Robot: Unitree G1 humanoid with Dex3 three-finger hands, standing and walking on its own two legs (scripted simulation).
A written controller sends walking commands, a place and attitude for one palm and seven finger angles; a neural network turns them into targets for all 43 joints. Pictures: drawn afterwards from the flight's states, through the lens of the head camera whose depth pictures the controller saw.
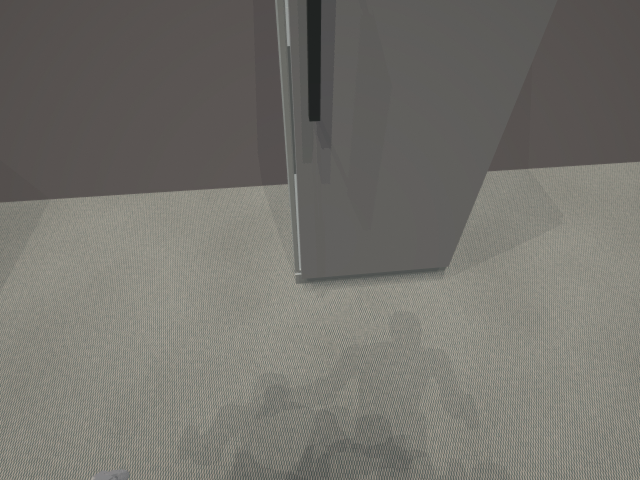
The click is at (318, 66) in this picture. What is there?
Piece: fridge door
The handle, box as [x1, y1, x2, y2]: [307, 0, 320, 120]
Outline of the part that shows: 307,0 308,113 309,120 319,120 320,0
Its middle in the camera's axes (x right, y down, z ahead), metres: -0.02 -0.46 +0.72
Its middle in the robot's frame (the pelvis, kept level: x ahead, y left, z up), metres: +0.87 +0.07 +0.25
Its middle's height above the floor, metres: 1.02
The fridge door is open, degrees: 0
